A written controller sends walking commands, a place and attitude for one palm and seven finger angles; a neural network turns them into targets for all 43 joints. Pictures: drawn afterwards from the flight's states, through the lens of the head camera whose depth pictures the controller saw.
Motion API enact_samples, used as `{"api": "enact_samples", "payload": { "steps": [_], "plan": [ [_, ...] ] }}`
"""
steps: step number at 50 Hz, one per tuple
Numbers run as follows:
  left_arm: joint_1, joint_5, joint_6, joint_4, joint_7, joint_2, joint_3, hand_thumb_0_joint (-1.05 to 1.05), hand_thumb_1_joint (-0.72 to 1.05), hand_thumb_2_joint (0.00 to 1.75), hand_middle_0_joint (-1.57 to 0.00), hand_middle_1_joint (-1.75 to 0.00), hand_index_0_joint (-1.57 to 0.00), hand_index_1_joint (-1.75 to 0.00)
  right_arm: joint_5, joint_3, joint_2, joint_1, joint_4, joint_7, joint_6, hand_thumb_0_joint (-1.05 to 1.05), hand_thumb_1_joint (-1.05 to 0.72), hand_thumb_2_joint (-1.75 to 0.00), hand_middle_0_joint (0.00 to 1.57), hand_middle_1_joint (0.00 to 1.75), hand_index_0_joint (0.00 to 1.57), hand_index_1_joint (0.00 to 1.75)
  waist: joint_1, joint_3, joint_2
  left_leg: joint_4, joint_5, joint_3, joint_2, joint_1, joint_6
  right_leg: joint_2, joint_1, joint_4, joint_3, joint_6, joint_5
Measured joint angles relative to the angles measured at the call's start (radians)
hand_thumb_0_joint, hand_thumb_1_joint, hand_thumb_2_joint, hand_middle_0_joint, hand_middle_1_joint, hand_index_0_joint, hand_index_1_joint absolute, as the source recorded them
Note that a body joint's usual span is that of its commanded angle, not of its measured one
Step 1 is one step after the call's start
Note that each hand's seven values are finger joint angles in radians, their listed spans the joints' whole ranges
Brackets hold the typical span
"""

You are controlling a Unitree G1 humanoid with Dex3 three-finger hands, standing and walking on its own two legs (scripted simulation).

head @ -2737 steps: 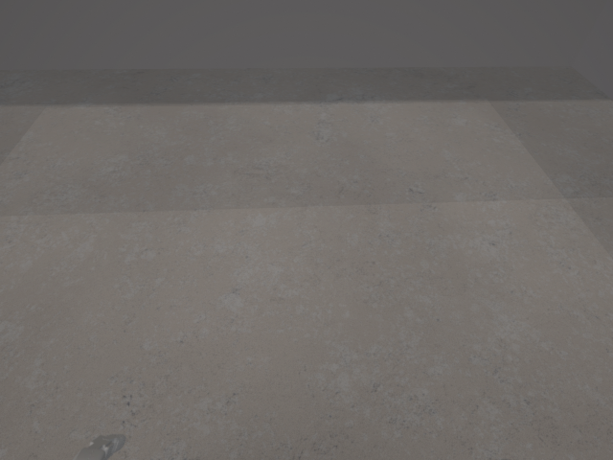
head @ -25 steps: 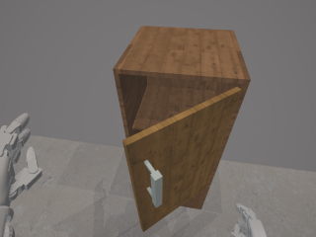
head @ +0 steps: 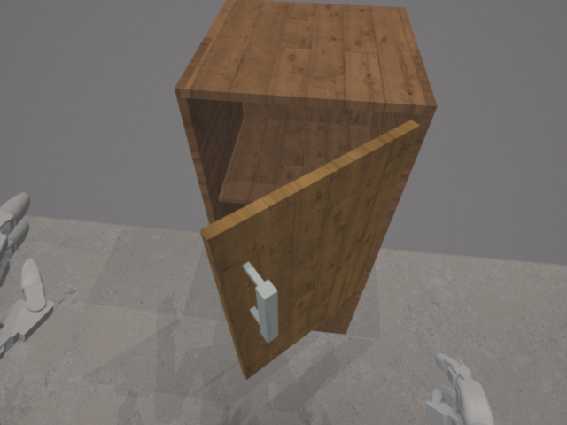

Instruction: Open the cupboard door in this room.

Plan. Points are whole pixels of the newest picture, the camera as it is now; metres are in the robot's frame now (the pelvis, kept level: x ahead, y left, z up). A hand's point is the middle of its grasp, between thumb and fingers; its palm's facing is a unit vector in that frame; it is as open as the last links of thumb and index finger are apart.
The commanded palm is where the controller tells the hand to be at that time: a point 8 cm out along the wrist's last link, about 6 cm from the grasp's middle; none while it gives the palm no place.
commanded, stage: step back with the hand held close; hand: left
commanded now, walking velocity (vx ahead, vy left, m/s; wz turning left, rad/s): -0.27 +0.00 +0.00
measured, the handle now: (260, 304) +0.29 +0.06 -0.01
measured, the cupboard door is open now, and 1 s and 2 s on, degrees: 42 42 42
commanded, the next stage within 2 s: stop stepping back and stand still in 0.88 s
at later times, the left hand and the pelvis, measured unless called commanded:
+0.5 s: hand out of the picture +0.12 +0.29 +0.16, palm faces +0.46 -0.76 -0.47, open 7.4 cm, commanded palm +0.05 +0.33 +0.18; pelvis -0.08 +0.02 -0.01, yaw +3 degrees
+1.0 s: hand out of the picture +0.03 +0.32 +0.17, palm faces +0.49 -0.76 -0.43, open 7.4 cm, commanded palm -0.05 +0.34 +0.18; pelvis -0.16 +0.04 -0.01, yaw +4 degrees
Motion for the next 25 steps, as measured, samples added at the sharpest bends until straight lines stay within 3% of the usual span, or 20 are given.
{"api": "enact_samples", "payload": {
  "steps": [7,21,25],
  "plan": [
    [0.019,-0.003,-0.017,-0.029,0.015,0.046,0.05,0.02,0.89,0.9,-0.22,-0.3,-0.21,-0.3,0.004,-0.003,0.016,-0.004,-0.017,-0.002,0.012,0.01,-0.9,-0.9,0.2,0.3,0.2,0.3,-0.013,-0.005,-0.016,0.019,0.018,0.011,-0.002,-0.04,0.008,-0.004,-0.047,0.03,0.008,0.009,0.016],
    [-0.008,0.05,-0.053,-0.029,0.029,-0.002,0.045,0.02,0.89,0.9,-0.21,-0.3,-0.21,-0.3,-0.019,0.018,0.023,0.038,-0.018,-0.004,-0.039,0.01,-0.9,-0.9,0.2,0.3,0.2,0.3,-0.001,-0.008,-0.011,0.114,0.001,0.008,0.002,-0.149,0.03,-0.002,-0.132,0.092,-0.009,0.029,0.011],
    [-0.034,0.055,-0.068,-0.055,0.036,0.008,0.062,0.02,0.89,0.9,-0.21,-0.3,-0.21,-0.3,-0.024,0.022,0.031,0.048,-0.012,-0.004,-0.059,0.01,-0.9,-0.9,0.2,0.3,0.2,0.3,-0.008,0.01,-0.024,0.108,0.05,0.014,0.0,-0.165,0.033,0.008,-0.156,0.128,0.011,0.035,0.008]
  ]
}}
